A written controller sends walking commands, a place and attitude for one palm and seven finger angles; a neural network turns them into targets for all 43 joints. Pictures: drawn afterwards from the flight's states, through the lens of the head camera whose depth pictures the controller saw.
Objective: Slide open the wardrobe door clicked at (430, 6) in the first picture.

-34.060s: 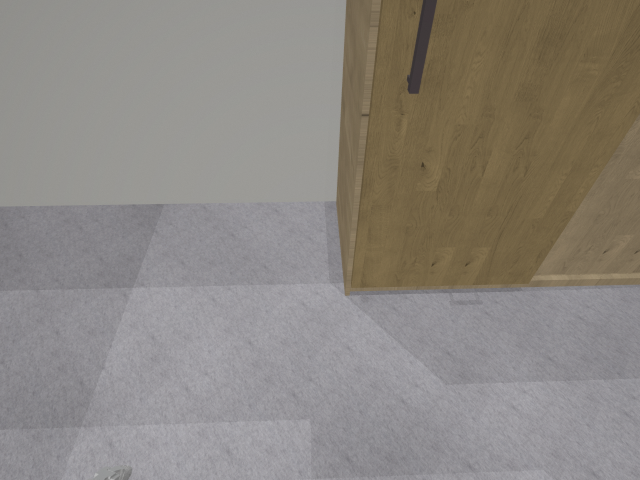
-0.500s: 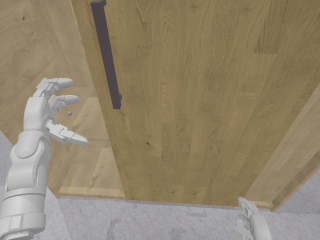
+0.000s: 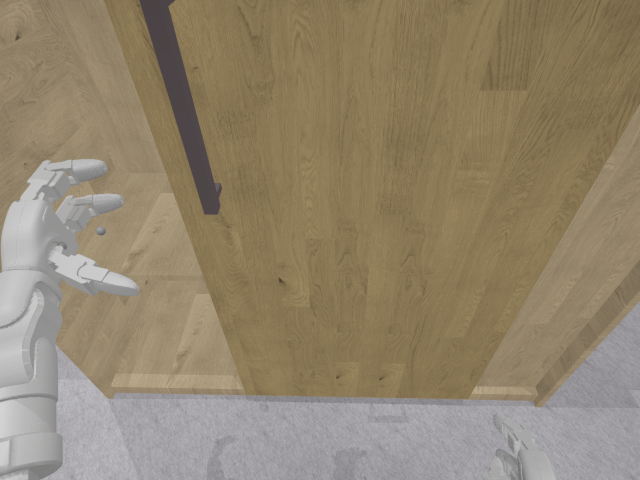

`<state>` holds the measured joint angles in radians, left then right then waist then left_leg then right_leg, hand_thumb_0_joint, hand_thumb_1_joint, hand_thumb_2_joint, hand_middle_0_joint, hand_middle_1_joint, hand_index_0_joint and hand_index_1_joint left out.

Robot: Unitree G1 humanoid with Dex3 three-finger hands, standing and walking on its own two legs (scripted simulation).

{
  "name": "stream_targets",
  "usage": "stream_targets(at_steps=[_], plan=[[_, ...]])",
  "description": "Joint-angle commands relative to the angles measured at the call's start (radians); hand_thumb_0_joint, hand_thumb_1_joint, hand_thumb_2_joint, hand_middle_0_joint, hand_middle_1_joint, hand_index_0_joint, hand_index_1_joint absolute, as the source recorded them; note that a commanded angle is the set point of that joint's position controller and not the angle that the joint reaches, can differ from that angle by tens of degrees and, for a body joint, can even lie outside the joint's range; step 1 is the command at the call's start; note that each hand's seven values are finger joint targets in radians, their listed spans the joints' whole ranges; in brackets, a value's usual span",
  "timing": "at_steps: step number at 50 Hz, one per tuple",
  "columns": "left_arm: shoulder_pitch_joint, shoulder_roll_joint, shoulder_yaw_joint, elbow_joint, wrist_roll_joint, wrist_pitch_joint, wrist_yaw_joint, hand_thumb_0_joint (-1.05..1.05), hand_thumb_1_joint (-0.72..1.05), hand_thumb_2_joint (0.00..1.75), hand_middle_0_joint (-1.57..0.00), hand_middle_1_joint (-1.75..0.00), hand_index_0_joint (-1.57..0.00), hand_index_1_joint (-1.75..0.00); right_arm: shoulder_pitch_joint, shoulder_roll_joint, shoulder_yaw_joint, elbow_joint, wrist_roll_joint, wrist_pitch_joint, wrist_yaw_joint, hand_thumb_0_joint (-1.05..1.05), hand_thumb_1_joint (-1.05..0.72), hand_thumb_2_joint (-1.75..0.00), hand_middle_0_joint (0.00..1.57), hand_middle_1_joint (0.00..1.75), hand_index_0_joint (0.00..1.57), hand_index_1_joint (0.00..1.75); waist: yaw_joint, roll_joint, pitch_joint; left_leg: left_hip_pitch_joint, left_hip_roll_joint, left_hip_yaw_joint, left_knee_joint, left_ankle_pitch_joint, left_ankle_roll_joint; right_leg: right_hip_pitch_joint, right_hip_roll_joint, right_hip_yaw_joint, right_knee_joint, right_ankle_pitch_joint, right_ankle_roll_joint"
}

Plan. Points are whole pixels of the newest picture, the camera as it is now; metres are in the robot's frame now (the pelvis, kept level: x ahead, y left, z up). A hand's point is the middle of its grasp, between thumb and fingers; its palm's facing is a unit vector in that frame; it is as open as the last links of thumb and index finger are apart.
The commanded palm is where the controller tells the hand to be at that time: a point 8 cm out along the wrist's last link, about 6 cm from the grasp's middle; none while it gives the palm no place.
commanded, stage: draw the hand back to the body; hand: left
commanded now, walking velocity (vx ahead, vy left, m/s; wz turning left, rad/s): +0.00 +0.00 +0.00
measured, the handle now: (192, 117) +0.50 +0.22 +0.23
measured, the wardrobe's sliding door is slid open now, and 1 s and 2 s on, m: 0.44 0.44 0.44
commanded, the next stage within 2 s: step back with the hand held close in 1.54 s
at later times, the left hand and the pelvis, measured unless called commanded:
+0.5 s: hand (53, 297) +0.23 +0.28 +0.18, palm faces +0.17 -0.98 -0.09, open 14.5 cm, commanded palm +0.20 +0.32 +0.18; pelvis +0.00 +0.03 +0.00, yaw +2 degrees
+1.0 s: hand (15, 330) +0.19 +0.30 +0.18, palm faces +0.47 -0.82 -0.32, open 10.4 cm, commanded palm +0.15 +0.33 +0.18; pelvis +0.00 +0.03 +0.01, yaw +1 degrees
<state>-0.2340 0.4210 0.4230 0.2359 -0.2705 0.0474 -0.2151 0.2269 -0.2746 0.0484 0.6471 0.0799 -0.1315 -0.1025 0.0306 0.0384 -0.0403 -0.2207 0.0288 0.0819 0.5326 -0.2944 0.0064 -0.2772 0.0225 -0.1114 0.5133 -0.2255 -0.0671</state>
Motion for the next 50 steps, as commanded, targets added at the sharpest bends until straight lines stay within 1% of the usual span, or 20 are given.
stream_targets(at_steps=[1,2,4,8,10,12,17,20,23,24,25,26,27,29,31,32,37,43,47,50], plan=[[-0.34,0.387,0.145,-0.182,-0.074,0.098,-0.17,0.0,-0.55,0.2,-0.25,-1.15,-0.25,-1.15,-0.17,-0.139,-0.031,-0.195,0.022,-0.057,-0.028,0.0,-0.9,-0.9,0.2,0.3,0.2,0.3,0.027,-0.003,-0.26,-0.047,-0.022,-0.075,-0.065,0.156,0.039,0.284,-0.09,0.199,-0.089,0.222,0.089],[-0.339,0.374,0.13,-0.211,-0.078,0.123,-0.195,0.0,-0.55,0.2,-0.25,-1.15,-0.25,-1.15,-0.192,-0.135,-0.028,-0.216,0.024,-0.062,-0.029,0.0,-0.9,-0.9,0.2,0.3,0.2,0.3,0.03,0.026,-0.262,-0.036,-0.02,-0.076,-0.052,0.174,0.038,0.277,-0.095,0.214,-0.082,0.245,0.098],[-0.339,0.326,0.1,-0.311,-0.083,0.123,-0.195,0.0,-0.55,0.2,-0.25,-1.15,-0.25,-1.15,-0.19,-0.111,-0.022,-0.237,0.019,-0.08,-0.025,0.0,-0.9,-0.9,0.2,0.3,0.2,0.3,0.031,0.071,-0.232,0.009,-0.02,-0.088,-0.062,0.199,0.034,0.226,-0.079,0.178,-0.082,0.229,0.07],[-0.132,0.278,0.128,-0.385,-0.111,0.067,-0.147,0.0,-0.55,0.2,-0.25,-1.15,-0.25,-1.15,-0.158,-0.108,-0.027,-0.243,0.007,-0.105,-0.005,0.0,-0.9,-0.9,0.2,0.3,0.2,0.3,0.047,-0.015,-0.187,0.035,-0.017,-0.094,-0.081,0.229,0.033,0.183,-0.045,0.114,-0.079,0.223,0.051],[-0.075,0.212,0.091,-0.4,-0.118,0.08,-0.138,0.0,-0.55,0.2,-0.25,-1.15,-0.25,-1.15,-0.158,-0.111,-0.026,-0.237,0.008,-0.111,0.002,0.0,-0.9,-0.9,0.2,0.3,0.2,0.3,0.044,-0.009,-0.143,0.048,-0.017,-0.095,-0.098,0.215,0.03,0.144,-0.033,0.088,-0.083,0.201,0.047],[-0.023,0.2,0.089,-0.396,-0.114,0.117,-0.129,0.0,-0.55,0.2,-0.25,-1.15,-0.25,-1.15,-0.16,-0.118,-0.03,-0.229,0.011,-0.108,0.005,0.0,-0.9,-0.9,0.2,0.3,0.2,0.3,0.047,-0.002,-0.102,0.051,-0.015,-0.097,-0.106,0.199,0.027,0.123,-0.027,0.078,-0.094,0.172,0.046],[-0.114,0.167,0.015,-0.543,-0.076,0.187,-0.092,0.0,-0.55,0.2,-0.25,-1.15,-0.25,-1.15,-0.193,-0.107,-0.019,-0.231,0.012,-0.102,-0.005,0.0,-0.9,-0.9,0.2,0.3,0.2,0.3,0.023,0.055,-0.047,0.075,-0.014,-0.117,-0.137,0.119,0.028,0.074,-0.021,0.07,-0.127,0.05,0.04],[-0.127,0.193,0.029,-0.683,-0.066,0.141,-0.068,0.0,-0.48,0.24,-0.25,-1.11,-0.25,-1.11,-0.187,-0.097,-0.013,-0.233,-0.001,-0.121,-0.012,0.0,-0.9,-0.9,0.2,0.3,0.2,0.3,0.026,0.072,-0.129,0.124,-0.017,-0.133,-0.151,0.156,0.023,0.118,-0.014,0.058,-0.121,0.072,0.033],[-0.082,0.187,0.035,-0.698,-0.074,0.104,-0.067,0.0,-0.37,0.29,-0.24,-1.04,-0.24,-1.04,-0.182,-0.092,-0.006,-0.215,-0.009,-0.131,-0.016,0.0,-0.9,-0.9,0.2,0.3,0.2,0.3,0.03,0.051,-0.147,0.14,-0.016,-0.138,-0.156,0.178,0.017,0.139,-0.012,0.054,-0.126,0.095,0.032],[-0.05,0.259,0.055,-0.757,0.077,0.015,0.113,0.0,-0.33,0.31,-0.24,-1.02,-0.24,-1.02,-0.17,-0.096,-0.019,-0.195,-0.062,-0.136,0.004,0.0,-0.9,-0.9,0.2,0.3,0.2,0.3,0.042,0.058,-0.025,0.046,-0.025,-0.132,-0.166,0.126,0.023,0.129,-0.021,0.084,-0.168,0.052,0.033],[0.076,0.13,0.0,-0.637,0.084,-0.008,0.18,0.0,-0.3,0.32,-0.24,-1.0,-0.24,-1.0,-0.166,-0.089,-0.018,-0.164,-0.07,-0.135,0.012,0.0,-0.9,-0.9,0.2,0.3,0.2,0.3,0.026,0.022,0.039,0.009,-0.019,-0.131,-0.19,0.068,0.013,0.117,-0.031,0.068,-0.163,0.019,0.031],[0.15,0.078,-0.031,-0.606,0.091,-0.02,0.206,0.0,-0.26,0.34,-0.24,-0.98,-0.24,-0.98,-0.164,-0.088,-0.018,-0.16,-0.067,-0.124,0.02,0.0,-0.9,-0.9,0.2,0.3,0.2,0.3,0.025,-0.019,0.07,-0.004,-0.011,-0.145,-0.212,0.04,0.007,0.117,-0.031,0.062,-0.158,0.009,0.031],[0.193,0.078,-0.034,-0.616,0.108,-0.039,0.226,0.0,-0.22,0.36,-0.24,-0.96,-0.24,-0.96,-0.163,-0.091,-0.026,-0.155,-0.066,-0.11,0.027,0.0,-0.9,-0.9,0.2,0.3,0.2,0.3,0.033,-0.026,0.062,0.002,-0.007,-0.144,-0.221,0.042,0.009,0.135,-0.027,0.067,-0.165,0.012,0.028],[0.231,0.073,-0.04,-0.664,0.125,-0.08,0.253,0.0,-0.15,0.39,-0.24,-0.92,-0.24,-0.92,-0.165,-0.082,-0.029,-0.159,-0.069,-0.093,0.032,0.0,-0.9,-0.9,0.2,0.3,0.2,0.3,0.035,0.054,0.017,0.028,-0.008,-0.131,-0.224,0.065,0.005,0.173,-0.037,0.072,-0.154,0.039,0.026],[0.224,0.059,-0.066,-0.706,0.146,-0.114,0.271,0.0,-0.08,0.43,-0.23,-0.87,-0.23,-0.87,-0.167,-0.079,-0.031,-0.161,-0.072,-0.082,0.036,0.0,-0.9,-0.9,0.2,0.3,0.2,0.3,0.031,0.1,-0.011,0.046,-0.006,-0.132,-0.235,0.062,0.0,0.189,-0.038,0.076,-0.152,0.043,0.026],[0.244,0.066,-0.064,-0.706,0.151,-0.124,0.28,0.0,-0.04,0.44,-0.23,-0.85,-0.23,-0.85,-0.172,-0.083,-0.033,-0.159,-0.074,-0.082,0.036,0.0,-0.9,-0.9,0.2,0.3,0.2,0.3,0.032,0.048,-0.005,0.042,-0.001,-0.137,-0.24,0.059,0.004,0.195,-0.033,0.074,-0.158,0.041,0.027],[0.282,0.136,-0.002,-0.816,0.177,-0.176,0.32,0.0,0.14,0.53,-0.23,-0.75,-0.23,-0.75,-0.18,-0.084,-0.049,-0.159,-0.084,-0.08,0.027,0.0,-0.9,-0.9,0.2,0.3,0.2,0.3,0.04,0.024,-0.1,0.074,-0.008,-0.13,-0.227,0.14,0.007,0.262,-0.033,0.075,-0.159,0.087,0.029],[0.431,0.09,-0.014,-0.792,0.186,-0.191,0.324,0.0,0.36,0.64,-0.22,-0.62,-0.22,-0.62,-0.175,-0.076,-0.059,-0.143,-0.081,-0.07,0.031,0.0,-0.9,-0.9,0.2,0.3,0.2,0.3,0.039,0.067,-0.011,0.065,-0.007,-0.114,-0.219,0.242,-0.007,0.245,-0.037,0.07,-0.167,0.145,0.029],[0.526,0.084,-0.002,-0.749,0.183,-0.19,0.317,0.0,0.5,0.71,-0.21,-0.53,-0.21,-0.53,-0.174,-0.082,-0.069,-0.144,-0.08,-0.056,0.036,0.0,-0.9,-0.9,0.2,0.3,0.2,0.3,0.046,-0.009,0.034,0.05,-0.003,-0.107,-0.225,0.233,0.0,0.232,-0.032,0.067,-0.18,0.134,0.034],[0.537,0.094,0.01,-0.785,0.181,-0.201,0.315,0.0,0.61,0.76,-0.21,-0.47,-0.21,-0.47,-0.174,-0.078,-0.073,-0.153,-0.08,-0.047,0.035,0.0,-0.9,-0.9,0.2,0.3,0.2,0.3,0.047,0.004,0.007,0.058,-0.005,-0.1,-0.225,0.206,0.005,0.241,-0.037,0.073,-0.179,0.121,0.037]])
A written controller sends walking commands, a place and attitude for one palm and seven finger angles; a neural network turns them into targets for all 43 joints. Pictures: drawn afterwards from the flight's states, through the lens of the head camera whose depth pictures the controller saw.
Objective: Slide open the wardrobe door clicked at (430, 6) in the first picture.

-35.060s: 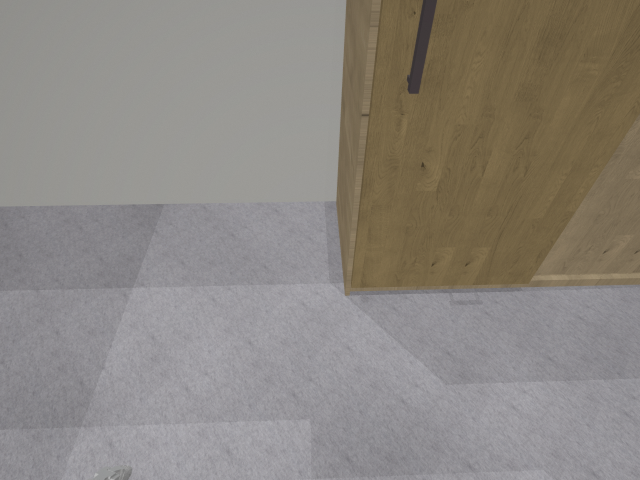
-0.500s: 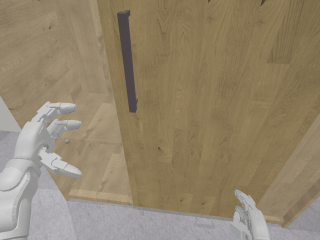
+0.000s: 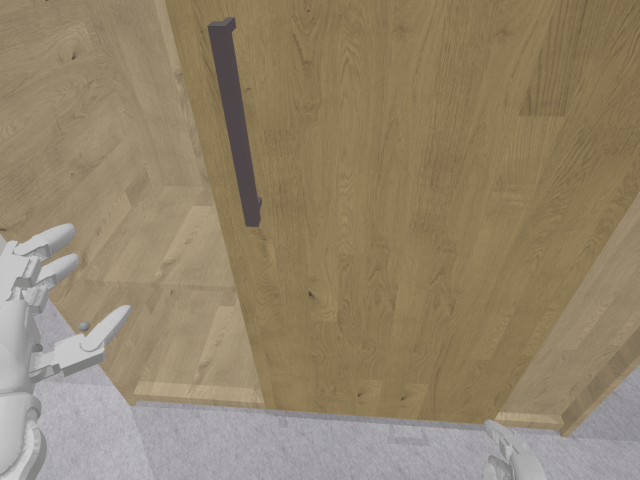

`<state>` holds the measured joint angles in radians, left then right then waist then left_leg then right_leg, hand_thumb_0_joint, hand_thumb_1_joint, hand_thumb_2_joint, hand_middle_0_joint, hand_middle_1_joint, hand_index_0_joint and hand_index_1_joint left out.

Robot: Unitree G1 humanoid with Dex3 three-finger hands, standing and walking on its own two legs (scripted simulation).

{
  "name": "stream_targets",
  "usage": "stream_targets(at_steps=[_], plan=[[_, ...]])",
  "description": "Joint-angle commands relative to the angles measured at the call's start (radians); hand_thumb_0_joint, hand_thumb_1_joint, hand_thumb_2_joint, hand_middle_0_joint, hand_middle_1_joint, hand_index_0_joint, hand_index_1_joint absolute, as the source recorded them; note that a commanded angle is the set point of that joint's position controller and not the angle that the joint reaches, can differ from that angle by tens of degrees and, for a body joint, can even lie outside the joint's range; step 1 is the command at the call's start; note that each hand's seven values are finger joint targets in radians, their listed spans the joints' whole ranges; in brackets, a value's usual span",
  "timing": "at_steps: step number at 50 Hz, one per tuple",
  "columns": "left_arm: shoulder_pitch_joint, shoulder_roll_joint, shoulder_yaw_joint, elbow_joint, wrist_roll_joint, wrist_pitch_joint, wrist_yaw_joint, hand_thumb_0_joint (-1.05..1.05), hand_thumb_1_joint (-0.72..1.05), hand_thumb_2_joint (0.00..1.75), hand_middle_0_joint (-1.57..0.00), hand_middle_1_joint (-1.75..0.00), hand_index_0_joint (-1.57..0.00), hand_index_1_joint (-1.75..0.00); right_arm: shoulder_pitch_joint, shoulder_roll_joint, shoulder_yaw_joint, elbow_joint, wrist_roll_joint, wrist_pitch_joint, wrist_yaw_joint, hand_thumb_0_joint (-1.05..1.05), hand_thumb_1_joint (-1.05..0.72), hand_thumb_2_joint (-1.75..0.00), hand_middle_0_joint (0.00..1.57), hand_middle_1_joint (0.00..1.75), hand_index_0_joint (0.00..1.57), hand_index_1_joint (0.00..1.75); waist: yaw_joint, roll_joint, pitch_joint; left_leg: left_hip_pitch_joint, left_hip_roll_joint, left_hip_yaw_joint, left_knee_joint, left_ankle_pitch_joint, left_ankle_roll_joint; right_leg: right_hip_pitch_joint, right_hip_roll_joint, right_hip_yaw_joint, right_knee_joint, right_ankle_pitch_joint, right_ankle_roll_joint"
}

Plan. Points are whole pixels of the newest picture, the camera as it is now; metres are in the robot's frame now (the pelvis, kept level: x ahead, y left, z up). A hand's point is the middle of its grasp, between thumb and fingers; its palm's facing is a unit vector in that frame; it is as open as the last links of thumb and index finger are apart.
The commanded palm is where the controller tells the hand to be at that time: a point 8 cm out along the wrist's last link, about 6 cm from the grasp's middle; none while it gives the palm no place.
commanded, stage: draw the hand back to the body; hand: left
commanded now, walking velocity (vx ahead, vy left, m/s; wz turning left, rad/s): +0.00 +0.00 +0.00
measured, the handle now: (242, 134) +0.50 +0.18 +0.22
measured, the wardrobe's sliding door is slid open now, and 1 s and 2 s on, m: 0.44 0.44 0.44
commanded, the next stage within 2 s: step back with the hand held close in 0.54 s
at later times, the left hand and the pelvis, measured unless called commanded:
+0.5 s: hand (87, 359) +0.17 +0.25 +0.15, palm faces +0.49 -0.81 -0.33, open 7.5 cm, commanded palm +0.13 +0.28 +0.17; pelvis -0.01 -0.02 +0.00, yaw +0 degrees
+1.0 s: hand (86, 347) +0.19 +0.26 +0.15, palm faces +0.36 -0.81 -0.46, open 7.4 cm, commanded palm +0.13 +0.31 +0.17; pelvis -0.01 +0.01 -0.01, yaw -1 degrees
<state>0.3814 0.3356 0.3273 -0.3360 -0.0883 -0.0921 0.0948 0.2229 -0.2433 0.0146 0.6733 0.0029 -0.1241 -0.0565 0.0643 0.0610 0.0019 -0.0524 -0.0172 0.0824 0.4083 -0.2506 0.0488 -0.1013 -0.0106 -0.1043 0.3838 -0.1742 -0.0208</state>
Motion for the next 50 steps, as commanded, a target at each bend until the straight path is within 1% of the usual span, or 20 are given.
stream_targets(at_steps=[1,6,8,13,17,21,22,29,32,33,34,35,36,37,39,42,44,46,47,50], plan=[[-0.067,0.178,0.109,-0.213,-0.003,-0.062,0.006,0.0,0.65,0.78,-0.21,-0.45,-0.21,-0.45,-0.169,-0.107,-0.038,-0.182,-0.004,-0.052,-0.011,0.0,-0.9,-0.9,0.2,0.3,0.2,0.3,0.014,-0.023,-0.031,-0.115,0.041,-0.102,-0.104,0.148,-0.036,0.066,-0.004,0.067,-0.053,0.061,-0.009],[-0.032,0.201,0.131,-0.281,0.003,-0.072,0.014,0.0,0.83,0.87,-0.2,-0.34,-0.2,-0.34,-0.173,-0.099,-0.039,-0.187,-0.006,-0.059,-0.016,0.0,-0.9,-0.9,0.2,0.3,0.2,0.3,0.016,0.03,-0.058,-0.102,0.034,-0.095,-0.094,0.136,-0.031,0.078,-0.008,0.077,-0.06,0.062,-0.009],[-0.003,0.188,0.123,-0.263,0.001,-0.066,0.016,0.0,0.9,0.9,-0.2,-0.3,-0.2,-0.3,-0.175,-0.095,-0.036,-0.187,-0.006,-0.061,-0.019,0.0,-0.9,-0.9,0.2,0.3,0.2,0.3,0.013,0.015,-0.018,-0.11,0.036,-0.094,-0.1,0.105,-0.029,0.059,-0.009,0.079,-0.074,0.034,-0.008],[-0.073,0.167,0.089,-0.223,0.005,-0.06,0.022,0.0,0.9,0.9,-0.2,-0.3,-0.2,-0.3,-0.18,-0.095,-0.034,-0.171,-0.002,-0.061,-0.032,0.0,-0.9,-0.9,0.2,0.3,0.2,0.3,-0.007,-0.011,0.051,-0.104,0.033,-0.086,-0.106,0.022,-0.016,-0.001,-0.012,0.086,-0.117,-0.062,-0.001],[-0.075,0.18,0.1,-0.215,0.006,-0.059,0.026,0.0,0.9,0.9,-0.2,-0.3,-0.2,-0.3,-0.187,-0.095,-0.035,-0.169,-0.004,-0.062,-0.034,0.0,-0.9,-0.9,0.2,0.3,0.2,0.3,0.004,-0.017,0.016,-0.089,0.029,-0.085,-0.102,0.025,-0.011,0.02,-0.016,0.09,-0.12,-0.067,-0.001],[-0.072,0.182,0.1,-0.246,0.007,-0.066,0.03,0.0,0.9,0.9,-0.2,-0.3,-0.2,-0.3,-0.191,-0.09,-0.034,-0.17,-0.009,-0.065,-0.033,0.0,-0.9,-0.9,0.2,0.3,0.2,0.3,0.01,0.006,-0.034,-0.077,0.026,-0.086,-0.098,0.049,-0.013,0.056,-0.022,0.092,-0.11,-0.045,-0.002],[-0.054,0.194,0.113,-0.236,0.007,-0.062,0.029,0.0,0.9,0.9,-0.2,-0.3,-0.2,-0.3,-0.197,-0.091,-0.034,-0.17,-0.01,-0.068,-0.033,0.0,-0.9,-0.9,0.2,0.3,0.2,0.3,0.015,0.021,-0.021,-0.08,0.027,-0.085,-0.098,0.054,-0.013,0.053,-0.022,0.094,-0.113,-0.04,-0.003],[-0.042,0.186,0.115,-0.213,0.001,-0.064,0.026,0.0,0.9,0.9,-0.2,-0.3,-0.2,-0.3,-0.195,-0.086,-0.033,-0.168,-0.01,-0.066,-0.032,0.0,-0.9,-0.9,0.2,0.3,0.2,0.3,0.014,-0.024,0.012,-0.091,0.028,-0.085,-0.097,0.071,-0.013,0.048,-0.023,0.092,-0.116,-0.031,0.0],[-0.031,0.182,0.114,-0.196,0.001,-0.061,0.022,0.0,0.9,0.9,-0.2,-0.3,-0.2,-0.3,-0.197,-0.089,-0.037,-0.168,-0.007,-0.064,-0.032,0.0,-0.9,-0.9,0.2,0.3,0.2,0.3,0.014,-0.024,0.024,-0.084,0.03,-0.081,-0.099,0.064,-0.013,0.035,-0.022,0.092,-0.124,-0.043,0.0],[-0.11,0.202,0.121,-0.225,0.004,-0.067,0.026,0.0,0.9,0.9,-0.2,-0.3,-0.2,-0.3,-0.198,-0.091,-0.036,-0.165,-0.005,-0.064,-0.033,0.0,-0.9,-0.9,0.2,0.3,0.2,0.3,0.006,0.008,0.009,-0.077,0.028,-0.081,-0.099,0.061,-0.012,0.038,-0.024,0.097,-0.123,-0.044,0.0],[-0.232,0.342,0.262,-0.293,0.022,-0.113,0.044,0.0,0.9,0.9,-0.2,-0.3,-0.2,-0.3,-0.162,-0.112,-0.034,-0.219,0.009,-0.044,-0.029,0.0,-0.9,-0.9,0.2,0.3,0.2,0.3,-0.021,-0.039,0.056,-0.166,0.051,-0.105,-0.05,-0.012,0.007,-0.077,-0.076,0.21,-0.177,-0.062,0.02],[-0.125,0.244,0.187,-0.208,0.025,-0.116,0.036,0.0,0.9,0.9,-0.2,-0.3,-0.2,-0.3,-0.152,-0.091,-0.036,-0.194,0.003,-0.033,-0.027,0.0,-0.9,-0.9,0.2,0.3,0.2,0.3,-0.034,-0.101,0.042,-0.15,0.045,-0.112,-0.005,-0.008,0.008,-0.111,-0.109,0.223,-0.195,-0.09,0.011],[-0.049,0.214,0.161,-0.186,0.033,-0.111,0.034,0.0,0.9,0.9,-0.2,-0.3,-0.2,-0.3,-0.15,-0.091,-0.038,-0.198,-0.001,-0.024,-0.021,0.0,-0.9,-0.9,0.2,0.3,0.2,0.3,-0.031,-0.137,0.024,-0.124,0.042,-0.102,0.028,0.021,0.011,-0.137,-0.124,0.235,-0.202,-0.067,0.017],[-0.048,0.203,0.146,-0.205,0.038,-0.115,0.033,0.0,0.9,0.9,-0.2,-0.3,-0.2,-0.3,-0.154,-0.095,-0.039,-0.205,0.0,-0.018,-0.02,0.0,-0.9,-0.9,0.2,0.3,0.2,0.3,-0.034,-0.097,0.004,-0.12,0.039,-0.095,0.04,0.056,0.008,-0.137,-0.135,0.227,-0.183,-0.005,0.011],[0.008,0.183,0.123,-0.225,0.041,-0.123,0.035,0.0,0.9,0.9,-0.2,-0.3,-0.2,-0.3,-0.137,-0.105,-0.043,-0.217,-0.003,-0.01,-0.02,0.0,-0.9,-0.9,0.2,0.3,0.2,0.3,-0.041,-0.026,-0.081,-0.12,0.053,-0.098,0.032,0.12,0.0,-0.096,-0.141,0.198,-0.111,0.088,-0.004],[0.09,0.206,0.154,-0.264,0.041,-0.127,0.044,0.0,0.9,0.9,-0.2,-0.3,-0.2,-0.3,-0.135,-0.12,-0.052,-0.241,-0.005,0.004,-0.026,0.0,-0.9,-0.9,0.2,0.3,0.2,0.3,-0.038,0.029,-0.16,-0.139,0.085,-0.124,-0.004,0.262,-0.002,-0.029,-0.103,0.148,0.003,0.234,0.005],[0.117,0.232,0.185,-0.306,0.04,-0.127,0.048,0.0,0.9,0.9,-0.2,-0.3,-0.2,-0.3,-0.13,-0.119,-0.058,-0.263,-0.002,0.022,-0.027,0.0,-0.9,-0.9,0.2,0.3,0.2,0.3,-0.038,-0.022,-0.204,-0.168,0.101,-0.136,0.008,0.337,-0.004,0.01,-0.091,0.142,0.062,0.327,0.008],[0.129,0.258,0.217,-0.342,0.038,-0.13,0.052,0.0,0.9,0.9,-0.2,-0.3,-0.2,-0.3,-0.126,-0.117,-0.063,-0.282,0.001,0.035,-0.029,0.0,-0.9,-0.9,0.2,0.3,0.2,0.3,-0.04,-0.059,-0.222,-0.204,0.106,-0.146,0.018,0.351,-0.007,0.028,-0.092,0.147,0.099,0.379,0.005],[0.132,0.28,0.24,-0.354,0.038,-0.13,0.054,0.0,0.9,0.9,-0.2,-0.3,-0.2,-0.3,-0.132,-0.118,-0.064,-0.287,0.0,0.039,-0.032,0.0,-0.9,-0.9,0.2,0.3,0.2,0.3,-0.039,-0.055,-0.217,-0.22,0.109,-0.159,0.01,0.356,-0.008,0.027,-0.087,0.143,0.116,0.377,0.003],[0.15,0.263,0.24,-0.35,0.039,-0.135,0.054,0.0,0.9,0.9,-0.2,-0.3,-0.2,-0.3,-0.126,-0.116,-0.066,-0.3,0.001,0.046,-0.037,0.0,-0.9,-0.9,0.2,0.3,0.2,0.3,-0.039,-0.005,-0.189,-0.288,0.134,-0.175,-0.017,0.331,0.0,0.028,-0.064,0.141,0.169,0.345,0.012]])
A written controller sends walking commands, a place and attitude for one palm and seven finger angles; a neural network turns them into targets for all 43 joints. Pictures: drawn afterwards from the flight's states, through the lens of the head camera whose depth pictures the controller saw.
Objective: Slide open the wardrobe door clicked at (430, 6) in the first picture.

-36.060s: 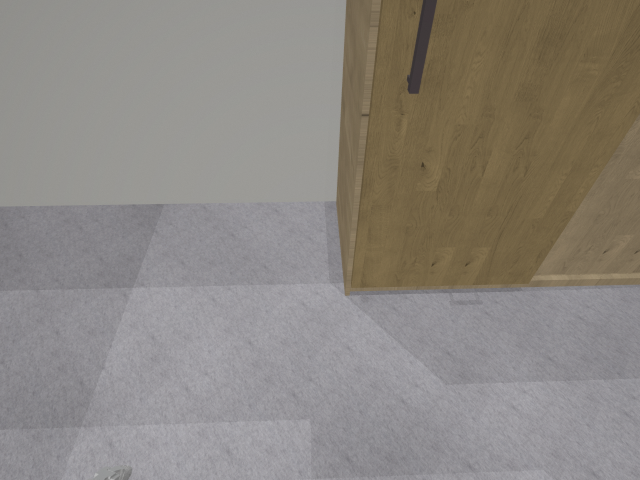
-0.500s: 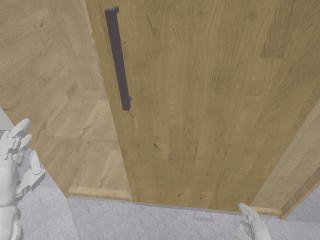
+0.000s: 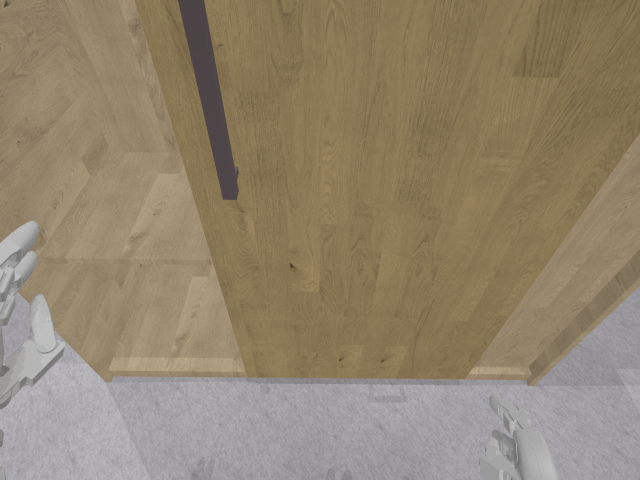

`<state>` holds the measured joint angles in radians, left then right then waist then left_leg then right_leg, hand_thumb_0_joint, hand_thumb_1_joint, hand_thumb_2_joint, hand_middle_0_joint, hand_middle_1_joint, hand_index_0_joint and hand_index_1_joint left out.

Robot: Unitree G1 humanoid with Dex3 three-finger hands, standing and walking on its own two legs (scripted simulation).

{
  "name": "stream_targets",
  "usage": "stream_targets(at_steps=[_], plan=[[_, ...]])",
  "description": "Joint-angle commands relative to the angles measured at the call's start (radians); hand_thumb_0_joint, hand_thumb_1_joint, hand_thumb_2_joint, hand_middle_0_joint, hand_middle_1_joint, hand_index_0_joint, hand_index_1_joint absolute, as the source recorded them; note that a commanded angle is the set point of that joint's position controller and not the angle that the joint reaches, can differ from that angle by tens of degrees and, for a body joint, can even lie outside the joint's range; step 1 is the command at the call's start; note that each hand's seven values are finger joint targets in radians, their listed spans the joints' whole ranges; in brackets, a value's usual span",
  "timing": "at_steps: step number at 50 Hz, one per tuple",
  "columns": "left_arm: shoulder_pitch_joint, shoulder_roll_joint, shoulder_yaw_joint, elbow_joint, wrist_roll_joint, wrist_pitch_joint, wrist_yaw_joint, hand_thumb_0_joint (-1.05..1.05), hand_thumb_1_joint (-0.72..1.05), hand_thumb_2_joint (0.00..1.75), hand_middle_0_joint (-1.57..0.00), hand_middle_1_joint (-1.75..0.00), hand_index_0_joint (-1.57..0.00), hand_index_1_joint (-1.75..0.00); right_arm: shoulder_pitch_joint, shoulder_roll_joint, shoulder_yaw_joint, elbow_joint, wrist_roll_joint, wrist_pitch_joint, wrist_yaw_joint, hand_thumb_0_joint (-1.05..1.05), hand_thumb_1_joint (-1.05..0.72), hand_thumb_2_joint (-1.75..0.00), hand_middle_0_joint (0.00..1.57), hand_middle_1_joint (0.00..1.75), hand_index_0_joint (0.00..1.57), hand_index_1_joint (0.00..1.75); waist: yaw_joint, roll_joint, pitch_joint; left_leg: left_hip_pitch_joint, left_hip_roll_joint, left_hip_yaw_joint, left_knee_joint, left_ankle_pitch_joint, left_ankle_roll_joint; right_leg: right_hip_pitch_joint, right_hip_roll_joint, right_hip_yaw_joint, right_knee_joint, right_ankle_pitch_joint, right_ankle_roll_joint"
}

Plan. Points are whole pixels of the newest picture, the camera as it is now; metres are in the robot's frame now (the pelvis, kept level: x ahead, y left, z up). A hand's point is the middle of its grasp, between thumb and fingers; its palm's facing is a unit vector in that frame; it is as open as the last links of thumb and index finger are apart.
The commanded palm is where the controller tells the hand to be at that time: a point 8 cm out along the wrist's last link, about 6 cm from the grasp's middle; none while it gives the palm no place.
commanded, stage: step back with the hand held close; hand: left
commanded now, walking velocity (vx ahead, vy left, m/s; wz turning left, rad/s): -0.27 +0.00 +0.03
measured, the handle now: (215, 97) +0.51 +0.18 +0.23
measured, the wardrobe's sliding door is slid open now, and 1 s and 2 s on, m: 0.44 0.44 0.44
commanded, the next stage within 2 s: stop stepping back and stand still in 1.18 s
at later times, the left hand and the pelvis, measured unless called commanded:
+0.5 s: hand out of the picture +0.12 +0.27 +0.16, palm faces +0.52 -0.76 -0.39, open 7.4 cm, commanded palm +0.05 +0.30 +0.18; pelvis -0.07 +0.00 -0.02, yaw +3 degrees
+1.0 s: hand out of the picture +0.07 +0.26 +0.16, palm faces +0.43 -0.81 -0.39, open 7.4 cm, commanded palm +0.00 +0.30 +0.18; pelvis -0.13 +0.00 -0.01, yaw +2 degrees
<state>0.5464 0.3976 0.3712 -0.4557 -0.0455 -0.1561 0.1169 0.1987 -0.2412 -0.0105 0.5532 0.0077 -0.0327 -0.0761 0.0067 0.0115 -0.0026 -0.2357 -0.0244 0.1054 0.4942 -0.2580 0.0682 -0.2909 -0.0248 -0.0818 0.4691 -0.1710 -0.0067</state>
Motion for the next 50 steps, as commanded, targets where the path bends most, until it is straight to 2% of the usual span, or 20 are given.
stream_targets(at_steps=[1,4,11,14,19,24,27,30,32,34,36,39,41,42,43,44,46,48,49,50], plan=[[-0.022,0.193,0.19,-0.233,-0.003,-0.073,0.031,0.0,0.9,0.9,-0.2,-0.3,-0.2,-0.3,-0.098,-0.123,-0.041,-0.182,-0.005,-0.047,-0.017,0.0,-0.9,-0.9,0.2,0.3,0.2,0.3,0.019,0.067,-0.164,-0.146,0.149,-0.208,-0.118,0.304,-0.015,0.223,-0.039,0.115,0.098,0.306,0.002],[-0.041,0.175,0.181,-0.214,0.005,-0.083,0.028,0.0,0.9,0.9,-0.2,-0.3,-0.2,-0.3,-0.088,-0.127,-0.043,-0.179,-0.007,-0.059,-0.017,0.0,-0.9,-0.9,0.2,0.3,0.2,0.3,0.02,0.1,-0.123,-0.234,0.185,-0.231,-0.164,0.207,0.002,0.226,-0.017,0.105,0.156,0.185,0.01],[-0.139,0.141,0.16,-0.161,0.042,-0.113,0.023,0.0,0.9,0.9,-0.2,-0.3,-0.2,-0.3,-0.074,-0.139,-0.051,-0.171,0.001,-0.086,-0.014,0.0,-0.9,-0.9,0.2,0.3,0.2,0.3,0.0,0.057,-0.009,-0.546,0.198,-0.274,-0.224,-0.407,0.062,0.291,0.002,0.157,0.217,0.059,0.017],[-0.19,0.146,0.159,-0.198,0.052,-0.133,0.02,0.0,0.9,0.9,-0.2,-0.3,-0.2,-0.3,-0.063,-0.137,-0.053,-0.171,-0.004,-0.1,-0.012,0.0,-0.9,-0.9,0.2,0.3,0.2,0.3,-0.001,0.052,-0.027,-0.55,0.18,-0.27,-0.196,-0.443,0.064,0.286,0.001,0.169,0.226,0.067,0.012],[-0.251,0.172,0.174,-0.273,0.062,-0.158,0.025,0.0,0.9,0.9,-0.2,-0.3,-0.2,-0.3,-0.052,-0.132,-0.054,-0.17,-0.012,-0.128,-0.009,0.0,-0.9,-0.9,0.2,0.3,0.2,0.3,-0.002,0.031,-0.036,-0.508,0.137,-0.253,-0.105,-0.507,0.057,0.177,-0.028,0.245,0.143,-0.118,-0.01],[-0.208,0.186,0.193,-0.268,0.046,-0.174,0.032,0.0,0.9,0.9,-0.2,-0.3,-0.2,-0.3,-0.042,-0.114,-0.047,-0.152,-0.018,-0.139,-0.002,0.0,-0.9,-0.9,0.2,0.3,0.2,0.3,-0.007,-0.001,-0.038,-0.383,0.087,-0.229,-0.007,-0.392,0.018,0.016,-0.076,0.298,0.041,-0.188,-0.04],[-0.137,0.192,0.222,-0.219,0.04,-0.184,0.034,0.0,0.9,0.9,-0.2,-0.3,-0.2,-0.3,-0.038,-0.118,-0.055,-0.148,-0.017,-0.137,0.002,0.0,-0.9,-0.9,0.2,0.3,0.2,0.3,-0.005,0.012,-0.067,-0.398,0.097,-0.24,-0.022,-0.38,0.015,0.041,-0.068,0.283,0.058,-0.159,-0.036],[-0.126,0.182,0.233,-0.226,0.041,-0.196,0.03,0.0,0.9,0.9,-0.2,-0.3,-0.2,-0.3,-0.043,-0.126,-0.058,-0.157,-0.008,-0.139,0.001,0.0,-0.9,-0.9,0.2,0.3,0.2,0.3,-0.004,0.084,-0.086,-0.535,0.165,-0.296,-0.13,-0.463,0.05,0.175,-0.005,0.216,0.231,-0.061,-0.007],[-0.131,0.19,0.253,-0.239,0.047,-0.201,0.027,0.0,0.9,0.9,-0.2,-0.3,-0.2,-0.3,-0.056,-0.133,-0.062,-0.162,-0.009,-0.148,-0.004,0.0,-0.9,-0.9,0.2,0.3,0.2,0.3,0.003,0.176,-0.096,-0.652,0.26,-0.379,-0.25,-0.51,0.085,0.292,0.066,0.136,0.423,0.011,0.025],[-0.146,0.198,0.267,-0.251,0.047,-0.204,0.021,0.0,0.9,0.9,-0.2,-0.3,-0.2,-0.3,-0.053,-0.132,-0.071,-0.15,-0.016,-0.161,-0.004,0.0,-0.9,-0.9,0.2,0.3,0.2,0.3,0.003,0.18,-0.091,-0.653,0.332,-0.402,-0.281,-0.459,0.112,0.285,0.097,0.124,0.512,-0.107,0.037],[-0.103,0.186,0.271,-0.214,0.046,-0.212,0.012,0.0,0.9,0.9,-0.2,-0.3,-0.2,-0.3,-0.04,-0.137,-0.085,-0.134,-0.014,-0.172,0.003,0.0,-0.9,-0.9,0.2,0.3,0.2,0.3,0.002,0.128,-0.059,-0.628,0.351,-0.392,-0.268,-0.493,0.111,0.263,0.103,0.121,0.443,-0.189,0.028],[-0.136,0.148,0.204,-0.232,0.036,-0.219,0.001,0.0,0.9,0.9,-0.2,-0.3,-0.2,-0.3,-0.051,-0.116,-0.075,-0.114,-0.017,-0.191,0.014,0.0,-0.9,-0.9,0.2,0.3,0.2,0.3,0.006,0.064,-0.034,-0.383,0.248,-0.308,-0.12,-0.291,0.04,0.109,0.063,0.149,0.117,-0.106,-0.007],[-0.18,0.16,0.16,-0.242,0.022,-0.223,0.002,0.0,0.9,0.9,-0.2,-0.3,-0.2,-0.3,-0.066,-0.087,-0.067,-0.087,-0.014,-0.195,0.018,0.0,-0.9,-0.9,0.2,0.3,0.2,0.3,-0.009,-0.07,-0.075,-0.119,0.115,-0.171,0.07,-0.087,-0.05,-0.118,-0.074,0.342,-0.067,0.025,-0.066],[-0.212,0.172,0.147,-0.252,0.025,-0.225,0.01,0.0,0.9,0.9,-0.2,-0.3,-0.2,-0.3,-0.061,-0.071,-0.063,-0.07,-0.019,-0.191,0.016,0.0,-0.9,-0.9,0.2,0.3,0.2,0.3,-0.017,-0.085,-0.122,-0.018,0.08,-0.114,0.15,0.039,-0.076,-0.16,-0.168,0.401,-0.084,0.212,-0.079],[-0.223,0.174,0.132,-0.246,0.029,-0.214,0.019,0.0,0.9,0.9,-0.2,-0.3,-0.2,-0.3,-0.053,-0.073,-0.076,-0.062,-0.009,-0.188,0.011,0.0,-0.9,-0.9,0.2,0.3,0.2,0.3,-0.023,-0.15,-0.19,0.058,0.048,-0.103,0.246,0.052,-0.079,-0.184,-0.199,0.419,-0.108,0.241,-0.068],[-0.207,0.203,0.151,-0.263,0.032,-0.206,0.026,0.0,0.9,0.9,-0.2,-0.3,-0.2,-0.3,-0.061,-0.073,-0.077,-0.068,-0.012,-0.181,0.007,0.0,-0.9,-0.9,0.2,0.3,0.2,0.3,-0.017,-0.141,-0.198,0.054,0.04,-0.103,0.295,0.011,-0.077,-0.185,-0.219,0.424,-0.125,0.253,-0.072],[-0.145,0.238,0.184,-0.267,0.033,-0.192,0.028,0.0,0.9,0.9,-0.2,-0.3,-0.2,-0.3,-0.077,-0.053,-0.061,-0.084,-0.022,-0.16,0.006,0.0,-0.9,-0.9,0.2,0.3,0.2,0.3,-0.006,-0.121,-0.157,-0.039,0.021,-0.108,0.34,-0.069,-0.077,-0.154,-0.235,0.418,-0.139,0.262,-0.095],[-0.118,0.236,0.194,-0.252,0.034,-0.179,0.024,0.0,0.9,0.9,-0.2,-0.3,-0.2,-0.3,-0.084,-0.044,-0.048,-0.081,-0.03,-0.141,0.003,0.0,-0.9,-0.9,0.2,0.3,0.2,0.3,-0.01,-0.085,-0.092,-0.108,0.03,-0.133,0.225,-0.052,-0.077,-0.091,-0.207,0.376,-0.102,0.379,-0.103],[-0.112,0.231,0.199,-0.25,0.031,-0.176,0.023,0.0,0.9,0.9,-0.2,-0.3,-0.2,-0.3,-0.076,-0.052,-0.045,-0.081,-0.027,-0.134,-0.001,0.0,-0.9,-0.9,0.2,0.3,0.2,0.3,-0.016,-0.054,-0.083,-0.109,0.034,-0.137,0.09,0.032,-0.075,-0.047,-0.158,0.32,-0.051,0.429,-0.08],[-0.106,0.229,0.203,-0.251,0.026,-0.175,0.021,0.0,0.9,0.9,-0.2,-0.3,-0.2,-0.3,-0.064,-0.07,-0.048,-0.084,-0.021,-0.129,-0.006,0.0,-0.9,-0.9,0.2,0.3,0.2,0.3,-0.021,0.013,-0.099,-0.079,0.056,-0.148,-0.064,0.265,-0.064,-0.009,-0.071,0.252,0.025,0.441,-0.032]])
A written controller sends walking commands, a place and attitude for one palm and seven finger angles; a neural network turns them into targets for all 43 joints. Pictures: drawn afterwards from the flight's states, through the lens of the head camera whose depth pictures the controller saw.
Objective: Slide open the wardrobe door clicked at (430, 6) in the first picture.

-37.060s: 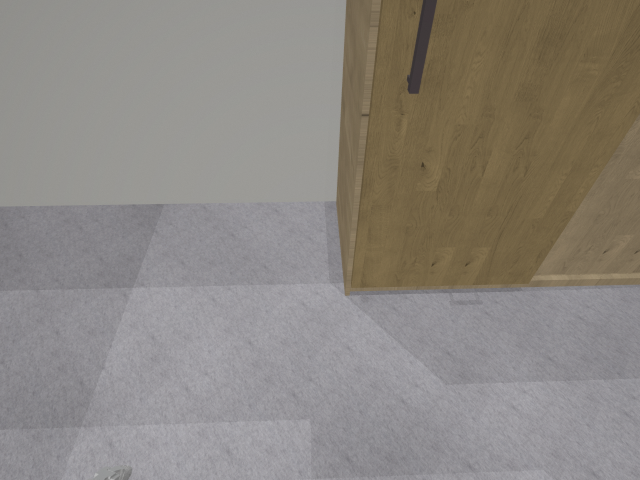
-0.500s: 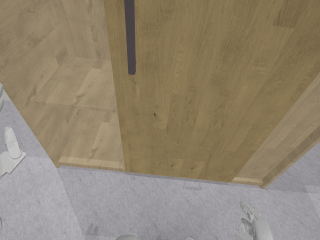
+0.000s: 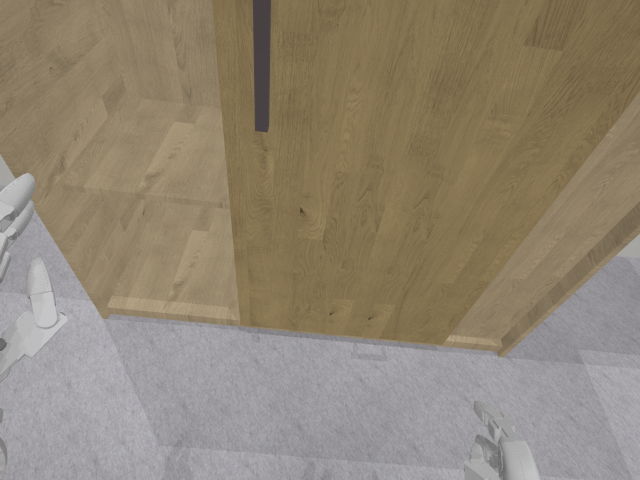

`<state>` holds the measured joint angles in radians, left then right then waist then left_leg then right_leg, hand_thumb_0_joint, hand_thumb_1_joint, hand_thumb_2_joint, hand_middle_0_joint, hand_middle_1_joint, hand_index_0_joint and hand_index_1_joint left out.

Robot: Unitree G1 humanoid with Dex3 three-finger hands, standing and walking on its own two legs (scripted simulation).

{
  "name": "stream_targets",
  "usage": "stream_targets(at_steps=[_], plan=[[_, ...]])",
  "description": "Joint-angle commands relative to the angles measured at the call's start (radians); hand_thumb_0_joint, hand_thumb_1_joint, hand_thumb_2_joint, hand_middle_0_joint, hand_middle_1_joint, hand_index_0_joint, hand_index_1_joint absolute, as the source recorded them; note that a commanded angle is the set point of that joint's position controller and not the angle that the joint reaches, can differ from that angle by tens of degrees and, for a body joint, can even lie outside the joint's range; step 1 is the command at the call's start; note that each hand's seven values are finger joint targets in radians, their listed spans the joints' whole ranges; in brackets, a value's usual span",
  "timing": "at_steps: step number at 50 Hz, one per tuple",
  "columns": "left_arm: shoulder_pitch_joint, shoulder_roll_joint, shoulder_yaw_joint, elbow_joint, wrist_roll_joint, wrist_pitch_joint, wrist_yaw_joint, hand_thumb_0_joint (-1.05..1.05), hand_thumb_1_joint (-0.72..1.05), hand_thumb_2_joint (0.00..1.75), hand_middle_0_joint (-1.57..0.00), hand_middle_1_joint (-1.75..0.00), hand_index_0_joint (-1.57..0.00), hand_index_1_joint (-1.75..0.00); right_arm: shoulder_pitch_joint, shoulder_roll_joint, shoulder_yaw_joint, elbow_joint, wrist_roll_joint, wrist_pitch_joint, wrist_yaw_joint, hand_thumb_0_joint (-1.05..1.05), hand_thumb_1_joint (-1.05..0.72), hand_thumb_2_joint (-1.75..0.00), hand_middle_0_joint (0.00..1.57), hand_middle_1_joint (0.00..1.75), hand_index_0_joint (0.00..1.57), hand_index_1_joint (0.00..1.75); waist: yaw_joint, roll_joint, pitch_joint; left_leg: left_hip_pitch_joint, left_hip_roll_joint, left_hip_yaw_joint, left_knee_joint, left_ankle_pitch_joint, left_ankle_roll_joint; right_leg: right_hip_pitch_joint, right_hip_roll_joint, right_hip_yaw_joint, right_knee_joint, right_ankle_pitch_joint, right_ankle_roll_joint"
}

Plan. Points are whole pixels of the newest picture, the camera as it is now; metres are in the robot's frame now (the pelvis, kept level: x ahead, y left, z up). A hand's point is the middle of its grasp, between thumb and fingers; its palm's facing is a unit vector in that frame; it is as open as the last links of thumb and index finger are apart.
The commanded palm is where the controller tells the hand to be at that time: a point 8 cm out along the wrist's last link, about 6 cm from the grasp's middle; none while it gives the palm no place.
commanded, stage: step back with the hand held close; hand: left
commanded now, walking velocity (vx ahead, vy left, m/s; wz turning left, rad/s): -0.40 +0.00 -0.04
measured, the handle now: (264, 31) +0.65 +0.16 +0.24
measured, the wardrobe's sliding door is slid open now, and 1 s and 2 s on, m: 0.44 0.44 0.44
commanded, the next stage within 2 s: stop stepping back and stand still in 0.18 s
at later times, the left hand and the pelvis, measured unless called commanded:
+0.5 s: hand out of the picture +0.08 +0.26 +0.17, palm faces +0.33 -0.82 -0.46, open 7.4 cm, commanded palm +0.02 +0.29 +0.19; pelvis -0.14 +0.01 +0.01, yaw -5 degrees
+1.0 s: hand out of the picture +0.08 +0.26 +0.19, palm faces +0.36 -0.78 -0.51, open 7.4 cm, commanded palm +0.03 +0.31 +0.19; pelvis -0.13 +0.02 +0.00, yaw -4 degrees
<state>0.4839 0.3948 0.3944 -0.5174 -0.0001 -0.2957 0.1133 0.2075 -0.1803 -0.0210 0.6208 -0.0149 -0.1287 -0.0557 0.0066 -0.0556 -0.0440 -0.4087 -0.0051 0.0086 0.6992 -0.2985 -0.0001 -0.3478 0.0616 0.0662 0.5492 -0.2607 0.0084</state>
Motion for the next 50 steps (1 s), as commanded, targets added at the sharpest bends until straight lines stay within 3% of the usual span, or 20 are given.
stream_targets(at_steps=[1,3,5,7,10,14,16,19,20,22,23,24,26,33,35,38,42,44,47,50], plan=[[-0.036,0.237,0.192,-0.192,-0.02,-0.039,0.021,0.0,0.9,0.9,-0.2,-0.3,-0.2,-0.3,-0.069,-0.156,-0.047,-0.162,0.005,-0.027,-0.03,0.0,-0.9,-0.9,0.2,0.3,0.2,0.3,-0.016,0.203,-0.092,0.108,0.119,-0.121,-0.336,0.551,0.026,0.099,-0.052,0.036,0.035,0.484,-0.001],[0.014,0.259,0.221,-0.204,-0.04,-0.036,0.014,0.0,0.9,0.9,-0.2,-0.3,-0.2,-0.3,-0.058,-0.134,-0.053,-0.191,0.0,-0.027,-0.025,0.0,-0.9,-0.9,0.2,0.3,0.2,0.3,-0.003,0.32,-0.23,0.28,0.27,-0.231,-0.307,1.081,0.045,0.005,0.004,-0.035,0.237,-0.037,0.006],[0.031,0.232,0.209,-0.271,-0.045,-0.042,-0.01,0.0,0.9,0.9,-0.2,-0.3,-0.2,-0.3,-0.064,-0.158,-0.066,-0.186,-0.016,-0.061,-0.007,0.0,-0.9,-0.9,0.2,0.3,0.2,0.3,0.012,0.333,-0.242,0.168,0.333,-0.234,-0.394,0.71,0.083,0.046,0.025,-0.004,0.492,-0.267,0.009],[0.077,0.195,0.185,-0.281,-0.067,-0.032,0.002,0.0,0.9,0.9,-0.2,-0.3,-0.2,-0.3,-0.036,-0.153,-0.066,-0.18,0.0,-0.079,-0.006,0.0,-0.9,-0.9,0.2,0.3,0.2,0.3,0.013,0.22,-0.206,0.249,0.316,-0.193,-0.369,0.671,0.14,-0.065,0.006,-0.022,0.427,-0.222,0.012],[0.097,0.161,0.13,-0.285,-0.061,0.016,0.008,0.0,0.9,0.9,-0.2,-0.3,-0.2,-0.3,-0.041,-0.16,-0.064,-0.153,0.013,-0.097,0.005,0.0,-0.9,-0.9,0.2,0.3,0.2,0.3,-0.001,0.197,-0.196,0.349,0.279,-0.156,-0.395,0.615,0.12,-0.116,0.002,-0.077,0.35,-0.204,0.03],[0.008,0.182,0.13,-0.259,-0.059,0.044,0.031,0.0,0.9,0.9,-0.2,-0.3,-0.2,-0.3,-0.078,-0.158,-0.051,-0.129,-0.005,-0.102,-0.018,0.0,-0.9,-0.9,0.2,0.3,0.2,0.3,-0.008,0.256,-0.14,0.233,0.28,-0.186,-0.543,0.155,0.111,-0.013,0.0,-0.089,0.249,-0.244,0.021],[0.026,0.201,0.149,-0.229,-0.061,0.062,0.043,0.0,0.9,0.9,-0.2,-0.3,-0.2,-0.3,-0.073,-0.155,-0.04,-0.144,-0.006,-0.093,-0.024,0.0,-0.9,-0.9,0.2,0.3,0.2,0.3,0.0,0.281,-0.133,0.147,0.238,-0.152,-0.625,-0.189,0.069,0.117,0.02,-0.139,0.116,-0.258,-0.003],[0.038,0.222,0.155,-0.266,-0.06,0.067,0.044,0.0,0.9,0.9,-0.2,-0.3,-0.2,-0.3,-0.083,-0.157,-0.034,-0.164,-0.005,-0.078,-0.022,0.0,-0.9,-0.9,0.2,0.3,0.2,0.3,0.005,0.355,-0.138,0.08,0.123,-0.06,-0.605,-0.3,-0.044,0.298,0.056,-0.213,-0.17,-0.205,-0.04],[0.059,0.233,0.157,-0.275,-0.058,0.068,0.042,0.0,0.9,0.9,-0.2,-0.3,-0.2,-0.3,-0.081,-0.152,-0.031,-0.167,-0.006,-0.068,-0.018,0.0,-0.9,-0.9,0.2,0.3,0.2,0.3,0.004,0.308,-0.145,0.068,0.065,-0.001,-0.518,-0.272,-0.075,0.325,0.029,-0.193,-0.249,-0.187,-0.06],[0.108,0.305,0.211,-0.291,-0.053,0.061,0.044,0.0,0.9,0.9,-0.2,-0.3,-0.2,-0.3,-0.072,-0.138,-0.026,-0.155,-0.017,-0.04,-0.009,0.0,-0.9,-0.9,0.2,0.3,0.2,0.3,0.015,-0.033,-0.137,0.177,-0.025,0.047,0.04,-0.08,-0.039,0.006,-0.298,0.131,-0.431,-0.253,-0.158],[0.066,0.304,0.206,-0.322,-0.063,0.058,0.047,0.0,0.9,0.9,-0.2,-0.3,-0.2,-0.3,-0.096,-0.139,-0.018,-0.153,-0.018,-0.032,-0.012,0.0,-0.9,-0.9,0.2,0.3,0.2,0.3,0.03,-0.105,-0.064,0.051,-0.023,-0.006,0.28,-0.064,-0.028,-0.076,-0.429,0.269,-0.459,-0.211,-0.225],[0.017,0.328,0.241,-0.317,-0.059,0.055,0.059,0.0,0.9,0.9,-0.2,-0.3,-0.2,-0.3,-0.088,-0.148,-0.01,-0.146,-0.021,-0.027,-0.009,0.0,-0.9,-0.9,0.2,0.3,0.2,0.3,0.017,-0.077,-0.041,-0.099,0.001,-0.036,0.387,-0.054,-0.028,-0.047,-0.461,0.268,-0.435,-0.149,-0.248],[-0.009,0.185,0.127,-0.132,-0.06,0.061,0.037,0.0,0.9,0.9,-0.2,-0.3,-0.2,-0.3,-0.029,-0.149,-0.033,-0.109,0.014,-0.033,-0.009,0.0,-0.9,-0.9,0.2,0.3,0.2,0.3,-0.023,-0.124,-0.012,-0.182,0.014,-0.047,0.438,0.006,-0.033,0.03,-0.341,0.156,-0.386,-0.229,-0.181],[-0.224,0.18,0.063,-0.068,-0.014,0.065,0.064,0.0,0.9,0.9,-0.2,-0.3,-0.2,-0.3,-0.042,-0.165,-0.023,-0.09,0.007,-0.064,-0.065,0.0,-0.9,-0.9,0.2,0.3,0.2,0.3,-0.025,0.095,0.044,0.203,0.038,0.064,-0.232,-0.067,0.037,-0.02,-0.226,0.006,-0.105,-0.182,-0.108],[-0.216,0.197,0.081,-0.186,-0.016,0.045,0.067,0.0,0.9,0.9,-0.2,-0.3,-0.2,-0.3,-0.047,-0.199,-0.027,-0.132,0.011,-0.073,-0.062,0.0,-0.9,-0.9,0.2,0.3,0.2,0.3,-0.021,0.382,-0.013,0.338,0.262,-0.309,-0.332,0.088,0.138,-0.157,-0.06,-0.12,0.202,-0.119,-0.011],[-0.123,0.245,0.144,-0.268,-0.026,0.025,0.051,0.0,0.9,0.9,-0.2,-0.3,-0.2,-0.3,-0.027,-0.145,-0.012,-0.113,-0.014,-0.096,-0.038,0.0,-0.9,-0.9,0.2,0.3,0.2,0.3,-0.02,0.268,-0.007,0.25,0.319,-0.4,-0.382,0.319,0.19,-0.131,-0.062,-0.079,0.318,-0.273,0.002],[0.033,0.222,0.183,-0.228,-0.037,0.044,0.049,0.0,0.9,0.9,-0.2,-0.3,-0.2,-0.3,-0.043,-0.168,-0.017,-0.123,0.009,-0.1,-0.008,0.0,-0.9,-0.9,0.2,0.3,0.2,0.3,0.003,0.233,-0.077,0.085,0.209,-0.06,-0.243,0.345,0.073,0.2,-0.047,-0.15,-0.035,-0.016,0.003],[0.088,0.229,0.207,-0.168,-0.034,0.036,0.049,0.0,0.9,0.9,-0.2,-0.3,-0.2,-0.3,-0.044,-0.162,-0.021,-0.136,0.008,-0.083,-0.004,0.0,-0.9,-0.9,0.2,0.3,0.2,0.3,-0.008,0.178,-0.073,-0.07,0.137,-0.002,-0.178,0.048,0.039,0.299,-0.107,-0.047,-0.084,0.018,-0.042],[0.096,0.225,0.216,-0.077,-0.045,0.041,0.05,0.0,0.9,0.9,-0.2,-0.3,-0.2,-0.3,-0.029,-0.142,-0.034,-0.133,0.014,-0.052,-0.003,0.0,-0.9,-0.9,0.2,0.3,0.2,0.3,-0.005,-0.1,-0.021,-0.143,0.015,0.029,0.188,-0.172,-0.004,0.167,-0.368,0.397,-0.311,-0.204,-0.186],[0.031,0.196,0.181,-0.011,-0.038,0.03,0.055,0.0,0.9,0.9,-0.2,-0.3,-0.2,-0.3,-0.037,-0.13,-0.013,-0.108,0.014,-0.048,-0.011,0.0,-0.9,-0.9,0.2,0.3,0.2,0.3,-0.016,-0.091,0.009,-0.165,0.057,-0.037,0.262,-0.148,-0.004,0.199,-0.375,0.271,-0.249,0.189,-0.205]])
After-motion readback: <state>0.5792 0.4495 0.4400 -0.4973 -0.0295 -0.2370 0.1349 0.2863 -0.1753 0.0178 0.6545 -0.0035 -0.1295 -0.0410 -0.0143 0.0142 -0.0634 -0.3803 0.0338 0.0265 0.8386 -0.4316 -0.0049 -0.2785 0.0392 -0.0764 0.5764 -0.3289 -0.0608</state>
